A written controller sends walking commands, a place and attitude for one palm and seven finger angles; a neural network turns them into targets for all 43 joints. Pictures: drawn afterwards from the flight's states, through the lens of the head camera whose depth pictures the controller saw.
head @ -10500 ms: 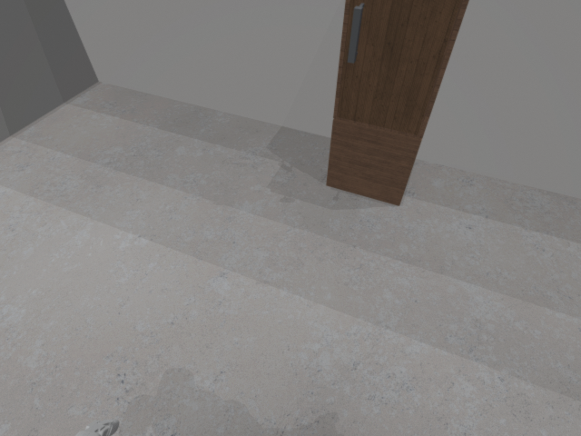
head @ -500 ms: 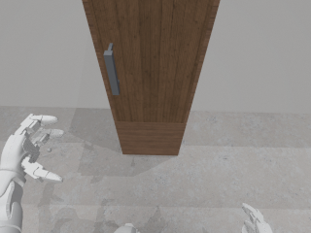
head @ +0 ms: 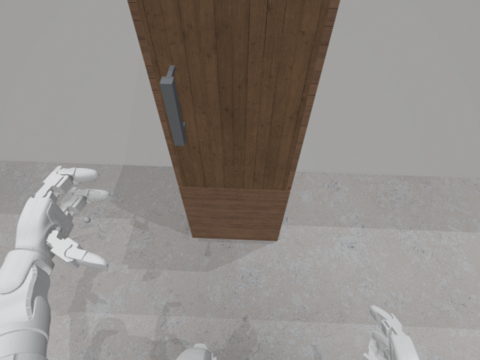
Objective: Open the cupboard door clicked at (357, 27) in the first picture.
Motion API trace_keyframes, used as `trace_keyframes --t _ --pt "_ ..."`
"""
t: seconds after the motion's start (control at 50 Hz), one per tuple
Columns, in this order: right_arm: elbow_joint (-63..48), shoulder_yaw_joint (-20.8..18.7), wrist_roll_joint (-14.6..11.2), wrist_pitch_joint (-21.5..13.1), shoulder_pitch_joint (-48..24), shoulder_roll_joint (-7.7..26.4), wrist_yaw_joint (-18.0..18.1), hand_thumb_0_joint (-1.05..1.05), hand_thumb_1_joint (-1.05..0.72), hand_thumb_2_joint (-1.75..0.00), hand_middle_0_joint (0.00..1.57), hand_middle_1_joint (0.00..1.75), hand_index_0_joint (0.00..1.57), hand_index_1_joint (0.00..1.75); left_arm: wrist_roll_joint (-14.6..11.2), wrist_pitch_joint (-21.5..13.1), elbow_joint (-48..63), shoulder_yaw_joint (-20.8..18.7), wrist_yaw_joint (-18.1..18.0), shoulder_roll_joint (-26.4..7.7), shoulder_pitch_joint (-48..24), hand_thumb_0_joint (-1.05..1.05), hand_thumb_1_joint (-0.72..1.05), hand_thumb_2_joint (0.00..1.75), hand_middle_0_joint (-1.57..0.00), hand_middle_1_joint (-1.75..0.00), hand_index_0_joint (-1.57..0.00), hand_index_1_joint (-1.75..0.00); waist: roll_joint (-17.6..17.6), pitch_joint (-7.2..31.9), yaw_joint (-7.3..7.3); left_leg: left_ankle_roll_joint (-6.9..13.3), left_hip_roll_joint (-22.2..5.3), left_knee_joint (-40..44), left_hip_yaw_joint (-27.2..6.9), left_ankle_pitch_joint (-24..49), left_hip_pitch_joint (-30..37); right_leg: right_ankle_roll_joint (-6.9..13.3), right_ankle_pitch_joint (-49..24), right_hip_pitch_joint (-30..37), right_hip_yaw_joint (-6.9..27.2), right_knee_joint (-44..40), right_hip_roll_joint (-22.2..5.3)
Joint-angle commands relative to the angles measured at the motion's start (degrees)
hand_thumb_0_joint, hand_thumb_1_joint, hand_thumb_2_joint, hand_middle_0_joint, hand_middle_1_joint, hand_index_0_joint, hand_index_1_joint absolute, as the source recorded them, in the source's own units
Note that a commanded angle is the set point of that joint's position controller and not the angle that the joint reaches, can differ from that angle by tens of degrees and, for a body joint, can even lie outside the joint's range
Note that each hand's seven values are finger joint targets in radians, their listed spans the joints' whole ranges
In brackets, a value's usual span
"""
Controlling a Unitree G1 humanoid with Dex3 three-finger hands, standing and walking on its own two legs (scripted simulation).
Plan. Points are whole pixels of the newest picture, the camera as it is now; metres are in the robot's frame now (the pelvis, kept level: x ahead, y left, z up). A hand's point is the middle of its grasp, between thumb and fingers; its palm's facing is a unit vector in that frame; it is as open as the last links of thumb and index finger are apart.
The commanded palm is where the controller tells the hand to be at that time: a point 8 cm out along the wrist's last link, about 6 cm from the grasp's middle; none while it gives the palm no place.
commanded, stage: move the hooked fingers beside the handle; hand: left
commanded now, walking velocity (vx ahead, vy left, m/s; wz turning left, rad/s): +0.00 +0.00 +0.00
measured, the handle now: (176, 107) +0.61 +0.18 +0.05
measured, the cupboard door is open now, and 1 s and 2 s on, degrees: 0 0 0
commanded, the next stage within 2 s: none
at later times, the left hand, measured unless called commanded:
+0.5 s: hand (116, 174) +0.41 +0.25 +0.06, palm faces +0.00 -1.00 -0.01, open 14.0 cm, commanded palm +0.39 +0.30 +0.06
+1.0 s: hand (136, 141) +0.49 +0.24 +0.06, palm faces +0.01 -1.00 -0.01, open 14.0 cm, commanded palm +0.47 +0.29 +0.06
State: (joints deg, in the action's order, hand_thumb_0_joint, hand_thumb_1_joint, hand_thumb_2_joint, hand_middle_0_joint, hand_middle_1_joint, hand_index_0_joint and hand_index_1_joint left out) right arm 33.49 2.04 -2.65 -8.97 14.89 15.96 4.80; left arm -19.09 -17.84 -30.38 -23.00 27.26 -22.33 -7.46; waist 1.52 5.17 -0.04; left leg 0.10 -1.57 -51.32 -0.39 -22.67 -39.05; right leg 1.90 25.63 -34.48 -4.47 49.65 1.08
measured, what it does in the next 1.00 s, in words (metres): stands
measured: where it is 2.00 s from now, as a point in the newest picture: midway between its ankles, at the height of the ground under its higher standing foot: outside the picture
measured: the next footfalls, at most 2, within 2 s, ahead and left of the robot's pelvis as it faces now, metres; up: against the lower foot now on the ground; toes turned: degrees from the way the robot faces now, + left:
none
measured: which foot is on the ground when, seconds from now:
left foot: down 0.00-1.00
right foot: down 0.00-1.00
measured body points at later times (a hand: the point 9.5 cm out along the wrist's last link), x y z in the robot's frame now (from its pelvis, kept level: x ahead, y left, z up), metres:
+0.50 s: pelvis +0.00 +0.01 -0.01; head +0.08 +0.02 +0.44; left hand +0.40 +0.30 +0.06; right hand +0.07 -0.26 -0.11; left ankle +0.03 +0.12 -0.69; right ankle -0.01 -0.10 -0.69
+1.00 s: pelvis +0.00 +0.02 -0.02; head +0.12 +0.04 +0.42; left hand +0.48 +0.29 +0.06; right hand +0.01 -0.25 -0.13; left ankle +0.03 +0.12 -0.69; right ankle -0.01 -0.10 -0.69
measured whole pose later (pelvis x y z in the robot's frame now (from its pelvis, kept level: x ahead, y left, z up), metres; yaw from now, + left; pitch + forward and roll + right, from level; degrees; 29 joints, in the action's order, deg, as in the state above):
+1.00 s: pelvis +0.00 +0.02 -0.02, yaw -3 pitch +19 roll -3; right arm 36.2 2.2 -0.5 2.7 21.3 15.7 2.1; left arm -6.9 -21.8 -66.7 -25.4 19.0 -32.5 -46.7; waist 0.7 5.9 -8.3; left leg 1.6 -2.6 -57.7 1.0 -24.7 -52.5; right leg 0.5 26.0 -47.8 -2.9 54.3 1.9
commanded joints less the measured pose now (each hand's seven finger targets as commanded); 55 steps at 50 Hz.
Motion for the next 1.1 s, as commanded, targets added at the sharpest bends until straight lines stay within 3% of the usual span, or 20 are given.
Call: trace_keyframes --t 0.0,0.08,0.1,0.12,0.2,0.26,0.3,0.34,0.4,0.5,0.56,0.62,0.72,0.78,0.82,0.88,0.96,1.0,1.02,1.08 --pt "-6.2 -3.3 -0.1 -2.4 0.4 7.9 1.0 0.00 -0.90 -0.90 0.20 0.30 0.20 0.30 -0.3 -4.0 9.1 -2.9 0.0 -15.5 -21.7 0.00 -0.50 0.30 -0.30 -1.20 -0.30 -1.20 2.8 14.8 -2.44 2.0 1.7 5.3 -0.6 11.5 10.7 -1.2 -14.9 3.3 4.9 -7.7 0.2" --pt "-5.8 -3.3 0.0 -1.4 1.5 8.2 0.9 0.00 -0.90 -0.90 0.20 0.30 0.20 0.30 0.6 -4.0 5.0 -5.0 -0.8 -18.5 -25.1 0.00 -0.50 0.30 -0.30 -1.20 -0.30 -1.20 2.3 16.6 -1.80 1.9 1.6 5.2 -0.9 12.6 10.0 -0.9 -15.7 4.6 4.6 -6.8 0.5" --pt "-6.0 -3.3 -0.1 -1.1 1.5 8.0 0.8 0.00 -0.90 -0.90 0.20 0.30 0.20 0.30 0.7 -3.8 3.5 -4.2 -0.8 -17.3 -25.0 0.00 -0.50 0.30 -0.30 -1.20 -0.30 -1.20 1.9 16.4 -2.06 1.9 1.6 5.2 -0.6 12.6 9.9 -1.1 -16.1 4.2 4.7 -7.0 0.4" --pt "-5.8 -3.4 -0.1 -0.8 1.9 8.1 0.7 0.00 -0.90 -0.90 0.20 0.30 0.20 0.30 0.9 -3.9 2.7 -5.1 -1.0 -18.5 -25.9 0.00 -0.50 0.30 -0.30 -1.20 -0.30 -1.20 3.2 16.6 -1.88 1.8 1.6 5.2 -0.6 13.0 9.8 -1.0 -16.6 4.2 4.6 -6.9 0.4" --pt "-6.0 -3.6 0.1 0.4 3.4 8.3 0.1 0.00 -0.90 -0.90 0.20 0.30 0.20 0.30 1.6 -3.8 -0.3 -4.8 -1.4 -18.4 -27.3 0.00 -0.50 0.30 -0.30 -1.20 -0.30 -1.20 1.5 17.5 -2.02 1.8 1.4 5.0 -0.6 14.8 9.5 -1.0 -18.6 4.0 4.0 -6.0 0.8" --pt "-5.9 -4.0 0.1 1.3 4.2 8.3 -0.3 0.00 -0.90 -0.90 0.20 0.30 0.20 0.30 2.3 -4.2 -0.7 -4.3 -2.0 -18.1 -28.7 0.00 -0.50 0.30 -0.30 -1.20 -0.30 -1.20 3.9 18.1 -2.05 1.6 1.2 5.2 -0.8 15.7 10.7 -0.8 -18.4 2.6 3.4 -5.7 0.9" --pt "-5.7 -4.1 0.2 1.9 5.0 8.6 -0.4 0.00 -0.90 -0.90 0.20 0.30 0.20 0.30 2.4 -4.3 -2.4 -3.7 -2.4 -17.6 -31.2 0.00 -0.50 0.30 -0.30 -1.20 -0.30 -1.20 1.1 18.1 -2.97 1.8 1.0 4.8 -0.9 15.6 10.0 -1.0 -18.5 2.0 3.5 -5.5 1.2" --pt "-5.1 -4.2 0.3 2.6 5.8 8.9 -0.4 0.00 -0.90 -0.90 0.20 0.30 0.20 0.30 3.2 -4.7 -3.9 -4.8 -3.1 -19.5 -34.0 0.00 -0.50 0.30 -0.30 -1.20 -0.30 -1.20 2.6 18.1 -3.17 1.7 1.0 4.9 -1.0 14.5 9.4 -1.0 -17.1 1.2 3.5 -5.4 1.1" --pt "-4.4 -4.5 0.6 3.1 6.8 8.8 -0.6 0.00 -0.90 -0.90 0.20 0.30 0.20 0.30 4.2 -5.9 -3.3 -2.9 -4.0 -18.1 -38.1 0.00 -0.50 0.30 -0.30 -1.20 -0.30 -1.20 4.7 21.1 -3.79 1.5 0.6 4.3 -1.6 16.8 13.1 -0.7 -17.1 -0.9 3.1 -4.8 1.3" --pt "-2.8 -4.3 0.9 4.6 8.5 9.2 -0.6 0.00 -0.90 -0.90 0.20 0.30 0.20 0.30 5.8 -6.7 -10.4 -4.3 -5.4 -21.0 -44.2 0.00 -0.50 0.30 -0.30 -1.20 -0.30 -1.20 3.0 20.3 -4.57 1.6 0.4 3.8 -2.0 16.2 10.9 -0.7 -16.4 -1.9 3.1 -4.1 1.4" --pt "-2.3 -4.4 1.1 5.3 9.3 9.2 -1.0 0.00 -0.90 -0.90 0.20 0.30 0.20 0.30 7.0 -7.4 -11.0 -2.5 -5.9 -20.0 -48.3 0.00 -0.50 0.30 -0.30 -1.20 -0.30 -1.20 7.0 22.0 -5.26 1.1 0.0 3.1 -2.6 18.2 14.1 -0.5 -15.9 -5.2 2.7 -3.5 1.4" --pt "-2.0 -4.4 1.3 6.5 10.3 9.6 -1.2 0.00 -0.90 -0.90 0.20 0.30 0.20 0.30 7.2 -7.4 -16.0 -4.3 -6.5 -21.9 -48.7 0.00 -0.50 0.30 -0.30 -1.20 -0.30 -1.20 2.9 22.2 -5.42 1.4 0.0 2.6 -2.4 18.2 11.5 -0.8 -17.0 -4.0 2.8 -3.3 1.6" --pt "-2.2 -4.3 1.6 8.2 11.6 9.6 -1.8 0.00 -0.90 -0.90 0.20 0.30 0.20 0.30 8.5 -7.9 -18.3 -4.3 -6.7 -23.1 -51.5 0.00 -0.50 0.30 -0.30 -1.20 -0.30 -1.20 5.3 23.8 -5.54 1.3 -0.2 1.7 -2.5 20.6 12.4 -0.7 -18.0 -5.4 2.7 -2.4 1.8" --pt "-1.8 -4.2 1.7 9.1 12.2 9.6 -1.9 0.00 -0.90 -0.90 0.20 0.30 0.20 0.30 8.8 -8.2 -19.9 -2.6 -7.1 -21.7 -56.2 0.00 -0.50 0.30 -0.30 -1.20 -0.30 -1.20 4.6 22.3 -7.26 1.5 -0.4 1.1 -3.0 19.7 11.8 -0.7 -16.9 -7.8 2.5 -2.2 2.0" --pt "-1.4 -4.3 1.8 9.6 12.8 10.1 -1.8 0.00 -0.90 -0.90 0.20 0.30 0.20 0.30 9.2 -8.3 -21.5 -3.9 -7.4 -23.6 -57.4 0.00 -0.50 0.30 -0.30 -1.20 -0.30 -1.20 4.8 23.0 -7.19 1.4 -0.5 0.8 -2.9 19.0 11.4 -0.8 -16.3 -8.1 2.7 -2.2 2.0" --pt "-0.9 -4.0 1.9 10.1 13.5 10.4 -1.6 0.00 -0.90 -0.90 0.20 0.30 0.20 0.30 10.1 -8.1 -24.3 -4.3 -8.0 -25.7 -61.7 0.00 -0.50 0.30 -0.30 -1.20 -0.30 -1.20 4.3 22.0 -8.49 1.9 -0.4 0.0 -2.9 16.5 8.8 -0.9 -15.0 -9.1 3.1 -2.0 2.0" --pt "-0.6 -3.8 2.5 10.6 14.9 10.5 -1.7 0.00 -0.90 -0.90 0.20 0.30 0.20 0.30 11.4 -8.7 -23.9 -5.9 -8.4 -29.4 -64.9 0.00 -0.50 0.30 -0.30 -1.20 -0.30 -1.20 7.7 27.2 -8.29 1.6 -0.4 -1.2 -3.0 19.5 10.4 -0.9 -17.0 -8.4 3.4 -1.0 2.0" --pt "-0.6 -3.8 2.6 11.0 15.4 10.4 -2.0 0.00 -0.90 -0.90 0.20 0.30 0.20 0.30 11.3 -8.9 -24.2 -5.9 -8.3 -29.0 -65.2 0.00 -0.50 0.30 -0.30 -1.20 -0.30 -1.20 7.8 29.3 -8.53 1.7 -0.5 -2.1 -2.9 21.8 11.4 -1.0 -18.9 -8.3 3.5 -0.7 2.3" --pt "-0.4 -3.7 2.6 11.3 15.7 10.5 -2.0 0.00 -0.90 -0.90 0.20 0.30 0.20 0.30 11.6 -8.6 -25.5 -6.2 -8.1 -30.0 -65.1 0.00 -0.50 0.30 -0.30 -1.20 -0.30 -1.20 7.6 28.0 -8.66 1.6 -0.6 -2.0 -3.0 22.2 10.8 -1.0 -19.2 -8.5 3.2 -0.7 2.3" --pt "-0.4 -3.6 2.7 12.1 16.5 10.4 -2.2 0.00 -0.90 -0.90 0.20 0.30 0.20 0.30 11.9 -7.2 -27.6 -3.7 -7.7 -27.3 -66.5 0.00 -0.50 0.30 -0.30 -1.20 -0.30 -1.20 7.9 26.0 -9.89 1.8 -0.7 -2.2 -2.9 22.1 10.3 -0.9 -18.9 -10.2 3.0 -0.9 2.6"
